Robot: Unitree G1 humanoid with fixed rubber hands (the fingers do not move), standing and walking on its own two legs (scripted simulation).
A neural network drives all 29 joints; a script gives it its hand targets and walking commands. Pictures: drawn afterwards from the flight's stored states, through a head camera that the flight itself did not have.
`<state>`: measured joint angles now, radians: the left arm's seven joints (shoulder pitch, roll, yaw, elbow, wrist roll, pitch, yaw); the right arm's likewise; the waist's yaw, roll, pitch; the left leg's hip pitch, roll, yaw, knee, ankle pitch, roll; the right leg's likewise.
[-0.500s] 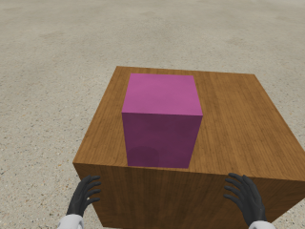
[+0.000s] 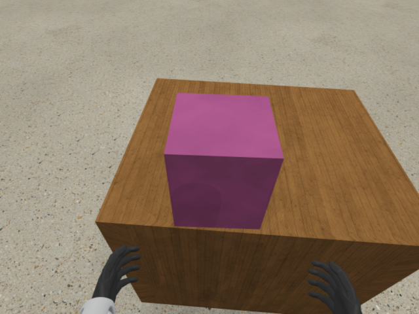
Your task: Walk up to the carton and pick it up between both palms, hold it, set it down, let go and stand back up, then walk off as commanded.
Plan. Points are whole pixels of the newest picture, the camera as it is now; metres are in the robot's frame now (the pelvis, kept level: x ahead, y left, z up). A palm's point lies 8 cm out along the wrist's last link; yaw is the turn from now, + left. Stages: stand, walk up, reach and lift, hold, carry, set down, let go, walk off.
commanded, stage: set down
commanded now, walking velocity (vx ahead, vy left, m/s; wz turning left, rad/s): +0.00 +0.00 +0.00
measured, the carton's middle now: (219, 163) +0.46 +0.01 +0.03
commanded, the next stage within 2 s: let go in 0.70 s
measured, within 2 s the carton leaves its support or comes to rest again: neither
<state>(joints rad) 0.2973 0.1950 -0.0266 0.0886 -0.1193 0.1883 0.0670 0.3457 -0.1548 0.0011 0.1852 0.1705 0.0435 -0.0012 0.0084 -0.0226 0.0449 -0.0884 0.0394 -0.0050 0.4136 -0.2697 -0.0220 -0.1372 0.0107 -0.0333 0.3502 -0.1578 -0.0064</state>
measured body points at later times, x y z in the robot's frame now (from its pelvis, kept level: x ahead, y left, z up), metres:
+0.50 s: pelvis +0.01 +0.00 +0.00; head +0.02 +0.02 +0.45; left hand +0.18 +0.22 -0.06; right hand +0.17 -0.21 -0.06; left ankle -0.03 +0.13 -0.74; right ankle +0.02 -0.12 -0.74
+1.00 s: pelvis +0.01 +0.00 +0.00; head +0.02 +0.02 +0.45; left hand +0.18 +0.22 -0.08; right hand +0.17 -0.22 -0.09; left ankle -0.03 +0.13 -0.74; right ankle +0.02 -0.12 -0.74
